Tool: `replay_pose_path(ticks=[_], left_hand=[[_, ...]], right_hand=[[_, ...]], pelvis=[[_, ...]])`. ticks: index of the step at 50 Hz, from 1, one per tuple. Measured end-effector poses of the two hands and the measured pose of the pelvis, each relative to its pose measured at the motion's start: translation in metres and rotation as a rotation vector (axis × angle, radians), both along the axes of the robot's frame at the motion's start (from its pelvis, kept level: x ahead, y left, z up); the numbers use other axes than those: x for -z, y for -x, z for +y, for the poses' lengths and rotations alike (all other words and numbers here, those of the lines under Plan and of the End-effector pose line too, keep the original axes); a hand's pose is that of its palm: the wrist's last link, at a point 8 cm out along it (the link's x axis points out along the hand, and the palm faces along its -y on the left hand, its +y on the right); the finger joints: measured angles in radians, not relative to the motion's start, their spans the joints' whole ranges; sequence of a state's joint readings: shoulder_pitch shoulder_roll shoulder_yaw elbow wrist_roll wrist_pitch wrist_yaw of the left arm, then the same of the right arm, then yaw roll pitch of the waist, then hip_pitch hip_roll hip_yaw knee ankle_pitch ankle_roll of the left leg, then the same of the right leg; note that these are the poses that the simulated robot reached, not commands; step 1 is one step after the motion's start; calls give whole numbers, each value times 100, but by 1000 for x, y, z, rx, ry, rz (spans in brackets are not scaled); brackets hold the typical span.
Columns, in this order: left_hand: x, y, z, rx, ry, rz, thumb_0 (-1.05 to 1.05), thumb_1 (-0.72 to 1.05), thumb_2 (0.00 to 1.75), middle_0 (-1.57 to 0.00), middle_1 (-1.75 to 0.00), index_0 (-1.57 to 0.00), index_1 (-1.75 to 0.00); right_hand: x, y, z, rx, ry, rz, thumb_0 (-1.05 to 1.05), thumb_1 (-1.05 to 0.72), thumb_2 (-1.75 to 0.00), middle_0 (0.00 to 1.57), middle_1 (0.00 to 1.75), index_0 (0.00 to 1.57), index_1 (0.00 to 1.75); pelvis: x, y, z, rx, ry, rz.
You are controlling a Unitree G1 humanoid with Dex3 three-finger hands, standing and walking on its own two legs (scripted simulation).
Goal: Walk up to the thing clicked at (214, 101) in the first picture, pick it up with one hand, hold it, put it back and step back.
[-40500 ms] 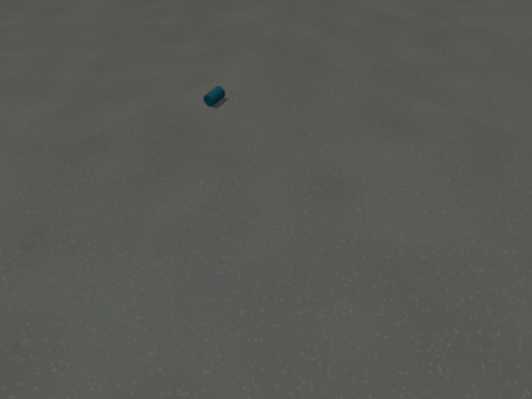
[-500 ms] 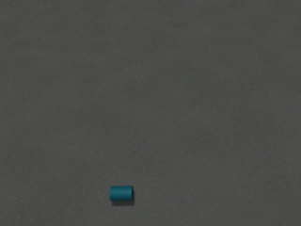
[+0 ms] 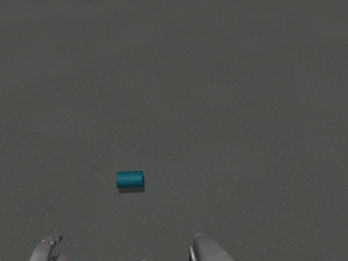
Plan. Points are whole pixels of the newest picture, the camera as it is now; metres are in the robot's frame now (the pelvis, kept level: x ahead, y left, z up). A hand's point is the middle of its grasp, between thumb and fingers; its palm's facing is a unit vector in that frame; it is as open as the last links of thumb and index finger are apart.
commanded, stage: step back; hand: left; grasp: from above
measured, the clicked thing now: (130, 179) +0.55 +0.20 -0.72
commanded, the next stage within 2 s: none
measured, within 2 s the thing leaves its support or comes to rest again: neither
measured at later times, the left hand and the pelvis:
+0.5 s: hand out of the picture +0.04 +0.24 -0.13, palm faces -0.07 -0.91 -0.41, open 7.4 cm; pelvis -0.08 -0.02 +0.01, yaw -5 degrees
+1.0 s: hand out of the picture -0.12 +0.27 -0.15, palm faces -0.02 -0.93 -0.36, open 7.4 cm; pelvis -0.23 +0.00 +0.01, yaw -3 degrees
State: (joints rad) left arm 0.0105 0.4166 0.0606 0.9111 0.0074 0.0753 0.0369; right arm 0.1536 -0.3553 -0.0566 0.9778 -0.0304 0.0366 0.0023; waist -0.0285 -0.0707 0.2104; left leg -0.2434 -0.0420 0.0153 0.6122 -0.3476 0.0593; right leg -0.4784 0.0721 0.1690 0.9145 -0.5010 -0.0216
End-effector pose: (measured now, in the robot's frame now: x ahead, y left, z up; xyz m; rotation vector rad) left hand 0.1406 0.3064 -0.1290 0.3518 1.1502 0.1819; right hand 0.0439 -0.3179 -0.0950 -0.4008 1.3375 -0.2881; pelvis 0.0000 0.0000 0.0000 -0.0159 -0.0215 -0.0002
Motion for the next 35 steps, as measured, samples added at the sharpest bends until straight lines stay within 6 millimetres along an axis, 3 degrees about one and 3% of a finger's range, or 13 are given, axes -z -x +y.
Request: replay_pose_path(ticks=[4, 11, 18, 23, 29, 35], left_hand=[[-4, 10, -3, 20, 24, 12, 1, 91, 90, -20, -30, -20, -30], [-6, 44, -2, 49, 4, 57, 1, 91, 90, -20, -30, -20, -30], [-18, 73, -11, 61, -45, 47, 1, 91, 90, -20, -30, -20, -30], [-35, 97, -20, 51, -51, 0, 1, 91, 90, -20, -30, -20, -30], [-45, 117, -27, 39, -43, -51, 1, 91, 90, -20, -30, -20, -30], [-34, 142, -23, 49, -12, -94, 1, 91, 90, -21, -30, -20, -30]], right_hand=[[-5, 15, 10, 18, 4, -10, 1, -91, -90, 21, 30, 20, 30], [7, 16, 19, 32, -28, -120, 1, -90, -90, 21, 30, 20, 30], [30, 27, 9, 35, -88, -182, 1, -90, -90, 21, 30, 20, 30], [27, 39, 2, 34, -115, -186, 1, -91, -90, 21, 30, 20, 30], [14, 63, -10, -22, -81, -171, 1, -91, -90, 21, 30, 20, 30], [14, 100, -12, -58, -27, -138, 1, -91, -90, 21, 30, 20, 29]], pelvis=[[-6, 8, 7, 13, 6, 9], [-2, 27, 10, 60, -18, -8], [7, 54, -2, 86, -15, -36], [0, 73, -14, 86, -41, -38], [-8, 103, -15, 68, -61, -7], [0, 141, -6, 20, -31, -6]])
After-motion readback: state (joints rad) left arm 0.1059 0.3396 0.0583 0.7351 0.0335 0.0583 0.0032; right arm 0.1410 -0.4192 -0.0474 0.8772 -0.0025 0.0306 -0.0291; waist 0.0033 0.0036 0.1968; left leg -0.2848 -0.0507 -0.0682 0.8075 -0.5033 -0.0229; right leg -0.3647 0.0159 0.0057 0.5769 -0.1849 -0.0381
